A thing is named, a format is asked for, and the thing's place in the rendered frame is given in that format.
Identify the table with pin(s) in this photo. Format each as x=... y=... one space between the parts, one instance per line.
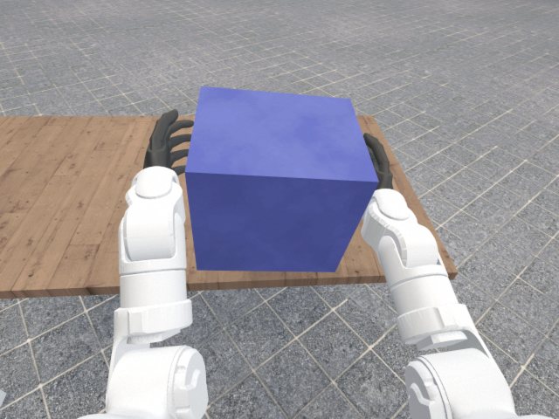
x=63 y=182

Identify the robot right hand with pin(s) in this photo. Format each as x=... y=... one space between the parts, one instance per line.
x=380 y=162

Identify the robot left hand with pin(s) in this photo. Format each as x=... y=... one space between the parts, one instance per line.
x=160 y=142

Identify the carton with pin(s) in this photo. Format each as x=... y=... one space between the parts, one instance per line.
x=275 y=181

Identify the left robot forearm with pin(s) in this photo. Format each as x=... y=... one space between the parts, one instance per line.
x=152 y=255

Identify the left robot upper arm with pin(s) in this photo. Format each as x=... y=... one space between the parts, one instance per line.
x=157 y=383

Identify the right robot upper arm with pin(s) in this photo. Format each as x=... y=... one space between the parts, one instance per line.
x=460 y=384

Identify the right robot forearm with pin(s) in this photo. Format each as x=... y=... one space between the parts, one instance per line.
x=429 y=314

